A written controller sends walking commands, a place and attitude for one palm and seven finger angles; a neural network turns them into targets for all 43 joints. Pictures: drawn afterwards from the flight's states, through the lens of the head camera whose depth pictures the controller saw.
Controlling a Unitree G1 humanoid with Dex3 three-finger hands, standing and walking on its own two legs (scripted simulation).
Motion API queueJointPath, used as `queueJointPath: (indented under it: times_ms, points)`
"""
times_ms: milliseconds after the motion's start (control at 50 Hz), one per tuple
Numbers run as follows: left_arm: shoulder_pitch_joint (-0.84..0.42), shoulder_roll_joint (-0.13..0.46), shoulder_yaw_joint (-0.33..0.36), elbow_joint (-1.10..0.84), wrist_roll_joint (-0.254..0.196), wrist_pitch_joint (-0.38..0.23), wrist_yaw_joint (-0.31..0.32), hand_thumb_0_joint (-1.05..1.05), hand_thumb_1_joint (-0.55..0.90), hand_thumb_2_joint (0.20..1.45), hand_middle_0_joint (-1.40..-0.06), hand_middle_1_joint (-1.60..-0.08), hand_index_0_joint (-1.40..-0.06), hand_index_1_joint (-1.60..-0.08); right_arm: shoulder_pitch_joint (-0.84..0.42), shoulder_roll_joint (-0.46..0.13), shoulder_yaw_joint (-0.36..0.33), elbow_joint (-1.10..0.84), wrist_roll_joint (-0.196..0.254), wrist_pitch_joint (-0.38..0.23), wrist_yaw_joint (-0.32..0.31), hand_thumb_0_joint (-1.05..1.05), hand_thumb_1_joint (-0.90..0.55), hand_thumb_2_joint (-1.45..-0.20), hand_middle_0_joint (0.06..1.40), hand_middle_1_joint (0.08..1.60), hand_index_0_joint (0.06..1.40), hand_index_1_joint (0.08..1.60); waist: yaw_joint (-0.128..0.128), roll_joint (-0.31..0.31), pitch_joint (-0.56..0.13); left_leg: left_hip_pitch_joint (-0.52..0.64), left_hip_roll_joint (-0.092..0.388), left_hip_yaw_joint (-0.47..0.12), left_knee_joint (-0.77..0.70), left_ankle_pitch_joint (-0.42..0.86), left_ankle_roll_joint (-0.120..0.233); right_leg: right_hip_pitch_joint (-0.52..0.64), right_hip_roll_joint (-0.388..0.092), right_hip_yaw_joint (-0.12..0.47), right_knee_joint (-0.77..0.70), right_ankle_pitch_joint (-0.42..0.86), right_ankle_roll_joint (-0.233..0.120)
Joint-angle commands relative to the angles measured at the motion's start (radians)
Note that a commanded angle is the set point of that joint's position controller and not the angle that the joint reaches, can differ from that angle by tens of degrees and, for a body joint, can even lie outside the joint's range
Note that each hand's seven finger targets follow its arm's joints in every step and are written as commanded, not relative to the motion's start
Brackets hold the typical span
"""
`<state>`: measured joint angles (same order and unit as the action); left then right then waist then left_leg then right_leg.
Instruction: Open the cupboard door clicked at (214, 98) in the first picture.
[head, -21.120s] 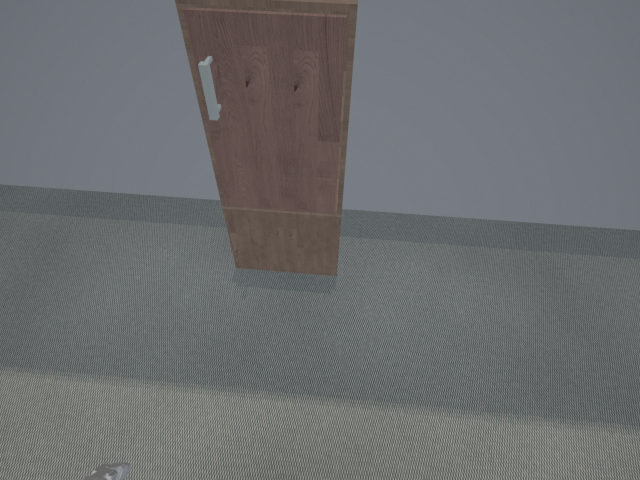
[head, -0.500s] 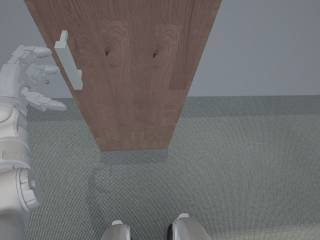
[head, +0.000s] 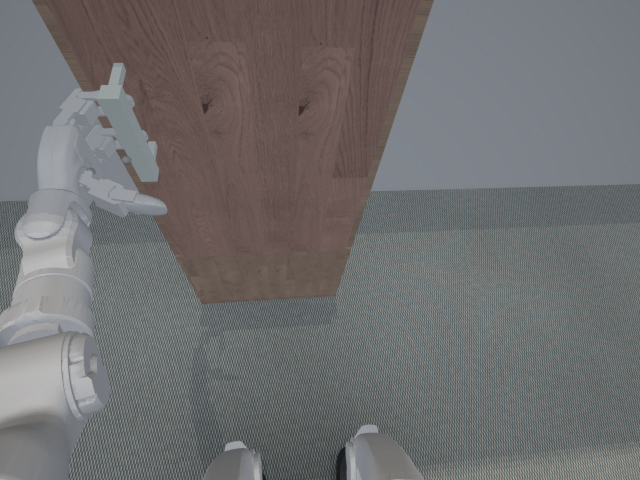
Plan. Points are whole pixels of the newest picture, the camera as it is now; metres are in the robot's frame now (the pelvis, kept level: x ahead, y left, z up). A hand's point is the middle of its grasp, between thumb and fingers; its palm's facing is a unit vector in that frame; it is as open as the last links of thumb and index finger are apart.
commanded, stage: slide the fingers in behind the handle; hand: left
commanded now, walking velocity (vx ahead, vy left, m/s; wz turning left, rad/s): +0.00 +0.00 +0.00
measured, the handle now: (135, 127) +0.54 +0.20 +0.08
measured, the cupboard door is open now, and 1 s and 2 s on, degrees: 0 0 9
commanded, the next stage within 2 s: close the thumb around the handle in 0.72 s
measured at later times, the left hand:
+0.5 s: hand (152, 161) +0.49 +0.18 +0.07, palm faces +0.02 -1.00 -0.03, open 14.0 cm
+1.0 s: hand (145, 161) +0.48 +0.18 +0.07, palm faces +0.00 -1.00 -0.01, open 13.1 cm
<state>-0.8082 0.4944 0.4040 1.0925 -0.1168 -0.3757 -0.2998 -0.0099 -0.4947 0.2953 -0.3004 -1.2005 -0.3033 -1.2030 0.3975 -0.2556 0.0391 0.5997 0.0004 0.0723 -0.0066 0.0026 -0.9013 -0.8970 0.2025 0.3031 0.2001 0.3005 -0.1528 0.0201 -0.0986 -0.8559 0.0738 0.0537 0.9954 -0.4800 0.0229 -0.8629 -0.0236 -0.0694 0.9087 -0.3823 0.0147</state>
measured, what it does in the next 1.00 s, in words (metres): stands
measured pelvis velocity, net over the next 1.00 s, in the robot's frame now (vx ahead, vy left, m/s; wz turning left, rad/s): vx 0.00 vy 0.00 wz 0.01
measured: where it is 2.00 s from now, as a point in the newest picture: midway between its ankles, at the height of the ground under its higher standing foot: outside the picture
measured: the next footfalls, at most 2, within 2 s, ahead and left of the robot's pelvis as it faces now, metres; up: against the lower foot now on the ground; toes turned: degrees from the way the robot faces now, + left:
none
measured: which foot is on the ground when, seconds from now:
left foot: down 0.00-1.00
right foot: down 0.00-1.00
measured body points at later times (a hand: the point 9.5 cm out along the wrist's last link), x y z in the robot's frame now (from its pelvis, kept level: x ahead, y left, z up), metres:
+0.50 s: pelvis -0.01 -0.01 +0.00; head +0.11 +0.01 +0.43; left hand +0.48 +0.23 +0.08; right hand +0.02 -0.27 -0.12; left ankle -0.01 +0.10 -0.68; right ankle +0.02 -0.14 -0.68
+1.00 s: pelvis +0.00 +0.00 +0.00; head +0.11 +0.01 +0.43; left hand +0.48 +0.24 +0.08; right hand +0.02 -0.27 -0.11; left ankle -0.01 +0.10 -0.68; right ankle +0.02 -0.14 -0.68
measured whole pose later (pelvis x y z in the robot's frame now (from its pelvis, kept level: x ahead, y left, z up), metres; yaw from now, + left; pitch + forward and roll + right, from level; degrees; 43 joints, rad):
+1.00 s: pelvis +0.00 +0.00 +0.00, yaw +0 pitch +19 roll -2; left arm -0.83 0.45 0.37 1.11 -0.11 -0.41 -0.25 -0.01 -0.36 0.35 -0.31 -1.22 -0.31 -1.22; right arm 0.38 -0.26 0.03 0.62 0.00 0.05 -0.01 0.00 -0.90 -0.90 0.20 0.30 0.20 0.30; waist -0.15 0.02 -0.10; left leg -0.86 0.07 0.05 1.00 -0.47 0.02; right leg -0.87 -0.03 -0.07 0.92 -0.38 0.01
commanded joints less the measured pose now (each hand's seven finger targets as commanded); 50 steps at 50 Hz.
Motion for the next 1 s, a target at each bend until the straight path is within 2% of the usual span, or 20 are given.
queueJointPath:
  times_ms: [0, 40, 60, 80, 160, 200, 300, 440, 480, 520, 540, 580, 720, 740, 800, 840, 900, 920, 940, 980]
  points:
    - [-0.422, 0.246, 0.029, -0.205, -0.015, -0.068, 0.009, 0.000, -0.500, 0.300, -0.300, -1.200, -0.300, -1.200, 0.135, -0.188, -0.072, -0.058, -0.004, -0.021, -0.012, 0.000, -0.900, -0.900, 0.200, 0.300, 0.200, 0.300, 0.001, 0.091, -0.434, 0.270, -0.047, -0.070, -0.122, 0.403, -0.005, 0.232, 0.065, 0.028, -0.071, 0.311, -0.031]
    - [-0.416, 0.216, 0.010, -0.212, -0.014, -0.079, 0.014, 0.000, -0.500, 0.300, -0.300, -1.200, -0.300, -1.200, 0.132, -0.182, -0.071, -0.057, -0.005, -0.025, -0.011, 0.000, -0.900, -0.900, 0.200, 0.300, 0.200, 0.300, 0.003, 0.096, -0.434, 0.281, -0.047, -0.073, -0.124, 0.410, -0.007, 0.225, 0.064, 0.024, -0.069, 0.311, -0.034]
    - [-0.442, 0.185, -0.019, -0.235, -0.014, -0.089, 0.015, 0.000, -0.500, 0.300, -0.300, -1.200, -0.300, -1.200, 0.133, -0.179, -0.072, -0.055, -0.007, -0.027, -0.010, 0.000, -0.900, -0.900, 0.200, 0.300, 0.200, 0.300, -0.008, 0.124, -0.441, 0.315, -0.045, -0.078, -0.117, 0.440, -0.007, 0.200, 0.065, 0.022, -0.064, 0.319, -0.035]
    - [-0.448, 0.177, -0.022, -0.231, -0.015, -0.092, 0.020, 0.000, -0.500, 0.300, -0.300, -1.200, -0.300, -1.200, 0.136, -0.178, -0.074, -0.047, -0.008, -0.029, -0.007, 0.000, -0.900, -0.900, 0.200, 0.300, 0.200, 0.300, -0.008, 0.113, -0.451, 0.323, -0.044, -0.079, -0.115, 0.437, -0.009, 0.195, 0.065, 0.021, -0.067, 0.313, -0.032]
    - [-0.447, 0.172, -0.017, -0.205, -0.012, -0.093, 0.039, 0.000, -0.500, 0.300, -0.300, -1.200, -0.300, -1.200, 0.138, -0.179, -0.074, -0.042, -0.009, -0.032, -0.006, 0.000, -0.900, -0.900, 0.200, 0.300, 0.200, 0.300, -0.007, 0.099, -0.446, 0.303, -0.048, -0.079, -0.114, 0.420, -0.007, 0.203, 0.065, 0.021, -0.062, 0.308, -0.035]
    - [-0.459, 0.197, 0.002, -0.192, -0.007, -0.088, 0.052, 0.000, -0.500, 0.300, -0.300, -1.200, -0.300, -1.200, 0.131, -0.181, -0.074, -0.040, -0.007, -0.032, -0.007, 0.000, -0.900, -0.900, 0.200, 0.300, 0.200, 0.300, -0.008, 0.072, -0.437, 0.261, -0.052, -0.072, -0.116, 0.375, -0.004, 0.224, 0.061, 0.031, -0.069, 0.298, -0.028]
    - [-0.442, 0.195, -0.001, -0.218, 0.012, -0.101, 0.076, 0.000, -0.500, 0.300, -0.300, -1.200, -0.300, -1.200, 0.124, -0.175, -0.074, -0.052, -0.008, -0.036, -0.003, 0.000, -0.900, -0.900, 0.200, 0.300, 0.200, 0.300, 0.008, 0.098, -0.469, 0.278, -0.055, -0.067, -0.114, 0.392, -0.006, 0.237, 0.059, 0.034, -0.061, 0.315, -0.031]
    - [-0.482, 0.201, -0.008, -0.165, 0.017, -0.095, 0.075, 0.000, -0.500, 0.300, -0.300, -1.200, -0.300, -1.200, 0.126, -0.180, -0.070, -0.046, -0.005, -0.038, -0.010, 0.000, -0.900, -0.900, 0.200, 0.300, 0.200, 0.300, -0.019, 0.046, -0.423, 0.208, -0.059, -0.060, -0.117, 0.323, 0.002, 0.253, 0.057, 0.045, -0.071, 0.297, -0.026]
    - [-0.497, 0.203, -0.010, -0.182, 0.016, -0.102, 0.067, 0.000, -0.500, 0.300, -0.300, -1.200, -0.300, -1.200, 0.126, -0.180, -0.070, -0.046, -0.005, -0.041, -0.012, 0.000, -0.900, -0.900, 0.200, 0.300, 0.200, 0.300, -0.010, 0.088, -0.455, 0.241, -0.058, -0.066, -0.114, 0.344, -0.002, 0.240, 0.057, 0.043, -0.063, 0.299, -0.030]
    - [-0.492, 0.164, -0.034, -0.180, 0.011, -0.103, 0.061, 0.000, -0.500, 0.300, -0.300, -1.200, -0.300, -1.200, 0.125, -0.177, -0.071, -0.041, -0.006, -0.045, -0.009, 0.000, -0.900, -0.900, 0.200, 0.300, 0.200, 0.300, -0.013, 0.109, -0.459, 0.269, -0.057, -0.068, -0.109, 0.355, -0.005, 0.214, 0.057, 0.039, -0.064, 0.292, -0.032]
    - [-0.505, 0.153, -0.042, -0.191, 0.003, -0.104, 0.059, 0.000, -0.500, 0.300, -0.300, -1.200, -0.300, -1.200, 0.128, -0.177, -0.071, -0.039, -0.008, -0.046, -0.008, 0.000, -0.900, -0.900, 0.200, 0.300, 0.200, 0.300, -0.021, 0.086, -0.464, 0.272, -0.055, -0.071, -0.110, 0.354, -0.003, 0.218, 0.059, 0.036, -0.067, 0.293, -0.029]
    - [-0.490, 0.209, 0.007, -0.170, -0.003, -0.101, 0.058, 0.000, -0.500, 0.300, -0.300, -1.200, -0.300, -1.200, 0.136, -0.185, -0.071, -0.036, -0.008, -0.045, -0.011, 0.000, -0.900, -0.900, 0.200, 0.300, 0.200, 0.300, -0.013, 0.052, -0.468, 0.243, -0.055, -0.069, -0.107, 0.368, 0.000, 0.251, 0.059, 0.041, -0.064, 0.319, -0.028]
    - [-0.424, 0.232, 0.026, -0.190, 0.005, -0.093, 0.056, 0.000, -0.500, 0.300, -0.300, -1.200, -0.300, -1.200, 0.131, -0.179, -0.071, -0.054, -0.005, -0.039, -0.010, 0.000, -0.900, -0.900, 0.200, 0.300, 0.200, 0.300, 0.014, 0.075, -0.475, 0.228, -0.060, -0.057, -0.114, 0.383, 0.000, 0.290, 0.057, 0.045, -0.062, 0.353, -0.029]
    - [-0.430, 0.201, -0.001, -0.194, 0.005, -0.093, 0.056, 0.000, -0.500, 0.300, -0.300, -1.200, -0.300, -1.200, 0.128, -0.176, -0.069, -0.055, -0.005, -0.039, -0.009, 0.000, -0.900, -0.900, 0.200, 0.300, 0.200, 0.300, 0.005, 0.077, -0.460, 0.234, -0.060, -0.057, -0.117, 0.383, 0.000, 0.275, 0.058, 0.042, -0.063, 0.348, -0.029]
    - [-0.463, 0.181, -0.019, -0.194, 0.000, -0.097, 0.053, 0.000, -0.500, 0.300, -0.300, -1.200, -0.300, -1.200, 0.133, -0.178, -0.072, -0.044, -0.005, -0.039, -0.008, 0.000, -0.900, -0.900, 0.200, 0.300, 0.200, 0.300, -0.009, 0.089, -0.444, 0.256, -0.055, -0.065, -0.113, 0.382, -0.002, 0.237, 0.061, 0.037, -0.065, 0.327, -0.030]
    - [-0.458, 0.190, -0.005, -0.191, -0.006, -0.096, 0.051, 0.000, -0.388, 0.348, -0.308, -1.212, -0.308, -1.212, 0.136, -0.183, -0.076, -0.042, -0.005, -0.039, -0.010, 0.000, -0.900, -0.900, 0.200, 0.300, 0.200, 0.300, -0.010, 0.055, -0.447, 0.251, -0.055, -0.066, -0.117, 0.369, -0.002, 0.246, 0.060, 0.036, -0.070, 0.316, -0.028]
    - [-0.456, 0.176, -0.015, -0.208, -0.010, -0.102, 0.047, 0.000, -0.220, 0.420, -0.320, -1.230, -0.320, -1.230, 0.132, -0.180, -0.075, -0.042, -0.006, -0.042, -0.009, 0.000, -0.900, -0.900, 0.200, 0.300, 0.200, 0.300, -0.003, 0.100, -0.479, 0.290, -0.054, -0.069, -0.113, 0.406, -0.005, 0.236, 0.061, 0.034, -0.064, 0.333, -0.031]
    - [-0.444, 0.181, -0.012, -0.191, -0.007, -0.100, 0.048, 0.000, -0.164, 0.444, -0.324, -1.236, -0.324, -1.236, 0.129, -0.181, -0.073, -0.040, -0.006, -0.041, -0.009, 0.000, -0.900, -0.900, 0.200, 0.300, 0.200, 0.300, 0.001, 0.110, -0.452, 0.284, -0.054, -0.069, -0.116, 0.396, -0.008, 0.221, 0.060, 0.030, -0.065, 0.316, -0.034]
    - [-0.451, 0.172, -0.019, -0.189, -0.009, -0.098, 0.050, 0.000, -0.108, 0.468, -0.328, -1.242, -0.328, -1.242, 0.128, -0.181, -0.073, -0.037, -0.006, -0.040, -0.007, 0.000, -0.900, -0.900, 0.200, 0.300, 0.200, 0.300, -0.007, 0.088, -0.435, 0.279, -0.053, -0.073, -0.119, 0.382, -0.006, 0.214, 0.062, 0.027, -0.068, 0.303, -0.032]
    - [-0.461, 0.172, -0.024, -0.204, -0.003, -0.103, 0.052, 0.000, 0.004, 0.516, -0.336, -1.254, -0.336, -1.254, 0.129, -0.181, -0.075, -0.038, -0.007, -0.039, -0.008, 0.000, -0.900, -0.900, 0.200, 0.300, 0.200, 0.300, -0.004, 0.104, -0.446, 0.295, -0.052, -0.076, -0.117, 0.406, -0.007, 0.206, 0.062, 0.026, -0.062, 0.313, -0.033]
